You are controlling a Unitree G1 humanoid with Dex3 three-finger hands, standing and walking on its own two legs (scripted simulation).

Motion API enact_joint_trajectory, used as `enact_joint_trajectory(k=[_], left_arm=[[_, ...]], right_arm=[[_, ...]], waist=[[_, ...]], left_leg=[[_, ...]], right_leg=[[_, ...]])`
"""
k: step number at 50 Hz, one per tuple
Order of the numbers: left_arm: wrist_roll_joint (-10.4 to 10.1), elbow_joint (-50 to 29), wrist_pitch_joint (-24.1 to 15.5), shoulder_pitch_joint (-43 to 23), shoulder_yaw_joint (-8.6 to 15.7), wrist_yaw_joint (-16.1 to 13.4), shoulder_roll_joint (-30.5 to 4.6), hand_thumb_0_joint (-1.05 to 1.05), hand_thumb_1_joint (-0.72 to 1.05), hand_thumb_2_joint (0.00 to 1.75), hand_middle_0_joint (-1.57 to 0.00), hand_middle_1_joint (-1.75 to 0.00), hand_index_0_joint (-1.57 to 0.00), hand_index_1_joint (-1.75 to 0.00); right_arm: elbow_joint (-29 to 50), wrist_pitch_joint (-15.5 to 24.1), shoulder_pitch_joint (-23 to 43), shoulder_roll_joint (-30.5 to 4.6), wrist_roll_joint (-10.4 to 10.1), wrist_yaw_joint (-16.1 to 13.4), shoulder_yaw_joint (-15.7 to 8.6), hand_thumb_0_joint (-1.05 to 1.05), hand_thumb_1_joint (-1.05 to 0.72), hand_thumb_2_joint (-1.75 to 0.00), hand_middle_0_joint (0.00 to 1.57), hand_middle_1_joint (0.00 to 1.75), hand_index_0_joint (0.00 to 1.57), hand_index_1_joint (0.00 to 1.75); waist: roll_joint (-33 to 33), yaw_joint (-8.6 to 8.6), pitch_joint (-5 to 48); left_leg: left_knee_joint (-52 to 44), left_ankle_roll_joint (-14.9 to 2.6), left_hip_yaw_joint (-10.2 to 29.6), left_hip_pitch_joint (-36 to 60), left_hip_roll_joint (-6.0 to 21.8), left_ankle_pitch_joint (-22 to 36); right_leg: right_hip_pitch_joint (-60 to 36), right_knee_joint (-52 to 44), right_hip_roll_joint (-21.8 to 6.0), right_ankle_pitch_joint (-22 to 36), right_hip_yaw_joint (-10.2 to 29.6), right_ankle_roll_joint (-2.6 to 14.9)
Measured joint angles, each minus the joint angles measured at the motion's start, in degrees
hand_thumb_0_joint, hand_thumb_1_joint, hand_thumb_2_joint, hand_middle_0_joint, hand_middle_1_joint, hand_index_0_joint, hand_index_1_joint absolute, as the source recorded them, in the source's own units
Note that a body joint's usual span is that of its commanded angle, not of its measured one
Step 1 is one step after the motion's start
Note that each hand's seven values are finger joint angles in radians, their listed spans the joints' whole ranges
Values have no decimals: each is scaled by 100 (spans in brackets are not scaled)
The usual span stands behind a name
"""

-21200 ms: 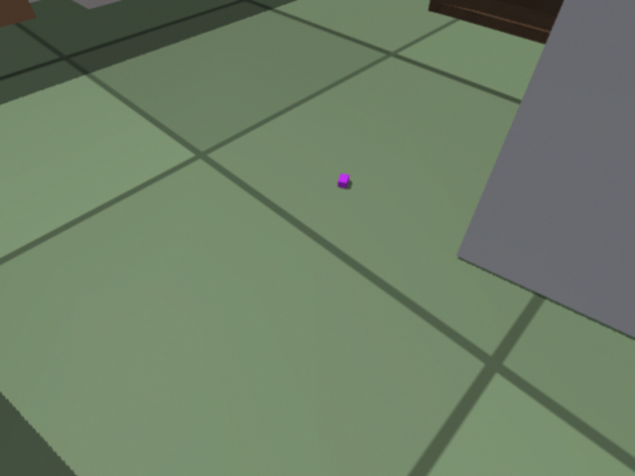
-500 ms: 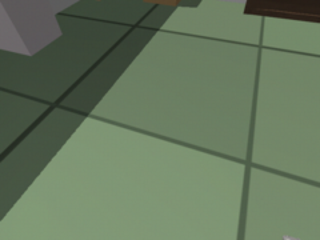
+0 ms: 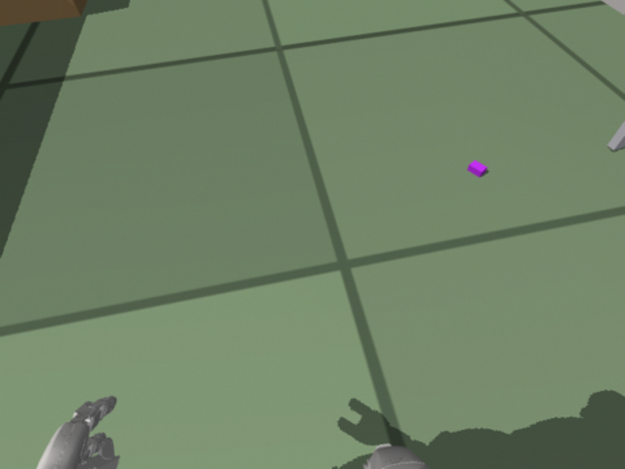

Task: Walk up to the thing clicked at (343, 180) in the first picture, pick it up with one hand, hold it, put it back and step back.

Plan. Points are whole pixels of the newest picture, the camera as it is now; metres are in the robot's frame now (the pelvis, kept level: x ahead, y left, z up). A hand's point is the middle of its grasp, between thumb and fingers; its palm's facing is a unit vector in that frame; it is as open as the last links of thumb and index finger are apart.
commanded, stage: walk up
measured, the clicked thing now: (477, 168) +1.27 -0.81 -0.73
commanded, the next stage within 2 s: none
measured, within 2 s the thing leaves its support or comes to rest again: neither
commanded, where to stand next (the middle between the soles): +0.13 +0.02 m, yaw -45 degrees
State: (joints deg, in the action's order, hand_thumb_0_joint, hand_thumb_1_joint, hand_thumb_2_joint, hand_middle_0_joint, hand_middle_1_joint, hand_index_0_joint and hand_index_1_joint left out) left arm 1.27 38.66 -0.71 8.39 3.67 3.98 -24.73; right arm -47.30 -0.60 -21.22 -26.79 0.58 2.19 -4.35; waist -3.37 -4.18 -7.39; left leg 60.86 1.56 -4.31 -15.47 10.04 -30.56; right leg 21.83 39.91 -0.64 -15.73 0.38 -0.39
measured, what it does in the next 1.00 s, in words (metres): steps on the spot, turning right: left foot, then right foot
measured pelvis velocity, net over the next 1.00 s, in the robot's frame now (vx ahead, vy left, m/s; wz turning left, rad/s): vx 0.03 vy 0.05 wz -0.68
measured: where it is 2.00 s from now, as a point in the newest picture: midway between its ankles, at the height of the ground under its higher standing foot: outside the picture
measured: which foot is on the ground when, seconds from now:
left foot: up 0.00-0.28, down 0.30-0.74, up 0.76-1.00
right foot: down 0.00-0.32, up 0.34-0.70, down 0.72-1.00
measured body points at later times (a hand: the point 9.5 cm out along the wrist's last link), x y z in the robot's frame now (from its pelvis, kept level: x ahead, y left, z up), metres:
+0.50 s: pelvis +0.07 +0.07 -0.01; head +0.16 +0.06 +0.43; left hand +0.29 +0.33 -0.13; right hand +0.07 -0.26 -0.10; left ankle +0.19 +0.15 -0.71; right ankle +0.01 -0.06 -0.64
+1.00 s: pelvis +0.03 +0.05 +0.00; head +0.04 +0.01 +0.44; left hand +0.30 +0.26 -0.09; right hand -0.12 -0.26 -0.12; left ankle +0.14 +0.15 -0.68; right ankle -0.02 -0.04 -0.71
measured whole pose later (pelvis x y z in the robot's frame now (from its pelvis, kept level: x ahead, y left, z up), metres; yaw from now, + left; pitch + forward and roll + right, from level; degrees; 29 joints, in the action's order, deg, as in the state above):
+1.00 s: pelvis +0.03 +0.05 +0.00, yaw -39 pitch -1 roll +0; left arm 1.8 43.2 -0.2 16.9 3.5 0.0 -23.2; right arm -48.0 -0.7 -14.7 -25.9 0.9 -0.4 -2.2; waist -2.7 0.2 -5.1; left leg 59.2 -0.8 -1.7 -29.6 4.6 -24.8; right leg 21.5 44.2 4.9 -21.7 4.7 2.7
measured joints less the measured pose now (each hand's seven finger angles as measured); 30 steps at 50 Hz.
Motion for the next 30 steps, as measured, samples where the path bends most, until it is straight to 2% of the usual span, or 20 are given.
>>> enact_joint_trajectory(k=[2, 6, 11, 15, 16, 17, 18, 20, 23, 27, 30], left_arm=[[-101, 13, -7, 204, -104, -107, 130, 1, 90, 90, -20, -30, -21, -30], [-130, 253, 14, 598, -267, -252, 271, 1, 90, 90, -21, -30, -21, -30], [-38, 449, 49, 889, -316, -410, 255, 1, 90, 90, -21, -30, -21, -30], [-77, 377, 159, 919, -261, -528, 133, 1, 89, 90, -21, -30, -21, -30], [-106, 362, 187, 846, -238, -565, 80, 1, 89, 90, -21, -30, -21, -30], [-131, 360, 217, 717, -200, -610, 35, 1, 90, 90, -21, -30, -21, -30], [-142, 337, 232, 615, -165, -659, -7, 1, 90, 90, -21, -30, -21, -30], [-129, 309, 215, 526, -142, -720, -67, 1, 90, 90, -21, -30, -21, -30], [-129, 364, 230, 425, -144, -624, -117, 1, 90, 90, -20, -30, -21, -30], [-123, 282, 289, 405, -120, -429, -65, 1, 90, 90, -20, -30, -21, -30], [-85, 255, 327, 445, -97, -320, -26, 1, 90, 90, -21, -30, -21, -30]], right_arm=[[40, 12, 172, 44, -20, 55, 91, 2, -90, -90, 20, 30, 20, 30], [306, 88, 433, 109, -65, 132, 145, 2, -90, -90, 20, 30, 21, 30], [523, -22, 798, 237, -46, 43, 100, 1, -90, -90, 20, 30, 21, 30], [633, -30, 919, 335, -13, -46, 87, 1, -90, -90, 20, 30, 21, 30], [631, -6, 949, 384, 24, -80, 65, 1, -90, -90, 20, 30, 21, 30], [627, -2, 994, 452, 54, -112, 59, 1, -90, -90, 20, 30, 21, 30], [617, -10, 1056, 520, 69, -121, 81, 1, -90, -90, 20, 30, 21, 30], [597, -21, 1186, 609, 59, -102, 155, 1, -90, -90, 20, 30, 21, 30], [679, 32, 1194, 671, 72, -141, 186, 1, -90, -90, 20, 30, 21, 30], [743, 91, 1034, 513, 56, -203, 189, 1, -90, -90, 20, 30, 21, 31], [758, 134, 887, 329, 56, -235, 155, 1, -90, -90, 20, 30, 21, 31]], waist=[[-34, 139, -31], [-161, 306, 37], [-110, 472, 27], [119, 485, 57], [229, 430, 18], [363, 433, -87], [484, 487, -211], [584, 532, -402], [608, 425, -507], [554, 358, -420], [495, 345, -289]], left_leg=[[460, -44, 241, -502, -247, 130], [-11, -136, 432, -1312, -278, 545], [-567, -263, 556, -1749, -478, 1092], [-1477, -406, 558, -1312, -783, 1500], [-1509, -284, 539, -1297, -854, 1407], [-1382, -209, 449, -1347, -879, 1332], [-1302, -173, 316, -1347, -834, 1282], [-1286, -164, 121, -1282, -634, 1249], [-1511, -202, -20, -1187, -439, 1362], [-1774, -245, -282, -1150, -312, 1494], [-1775, -253, -543, -1125, -203, 1478]], right_leg=[[-222, -213, 87, 31, 206, 49], [-495, -399, 243, -16, 514, 75], [-375, 0, 376, -316, 1000, -142], [22, 650, 456, -731, 1340, -328], [150, 873, 431, -838, 1387, -324], [285, 1163, 429, -966, 1416, -208], [446, 1544, 476, -1152, 1369, -121], [748, 2342, 583, -1422, 1010, -39], [975, 3072, 512, -1323, 498, 16], [898, 2933, 287, -1109, 371, 23], [685, 2438, 95, -1253, 338, -18]])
